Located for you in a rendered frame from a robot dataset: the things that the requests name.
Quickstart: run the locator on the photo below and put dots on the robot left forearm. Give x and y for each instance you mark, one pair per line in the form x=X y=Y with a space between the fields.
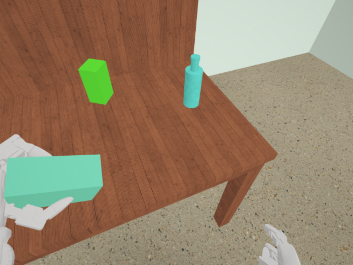
x=6 y=252

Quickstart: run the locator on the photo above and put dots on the robot right hand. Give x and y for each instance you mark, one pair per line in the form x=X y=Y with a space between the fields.
x=285 y=254

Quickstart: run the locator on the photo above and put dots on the robot left hand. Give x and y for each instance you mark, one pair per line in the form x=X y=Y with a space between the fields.
x=29 y=216

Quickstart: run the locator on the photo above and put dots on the sponge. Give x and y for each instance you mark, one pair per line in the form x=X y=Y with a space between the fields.
x=42 y=181

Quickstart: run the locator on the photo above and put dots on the table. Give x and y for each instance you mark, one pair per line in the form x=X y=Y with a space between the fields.
x=154 y=150

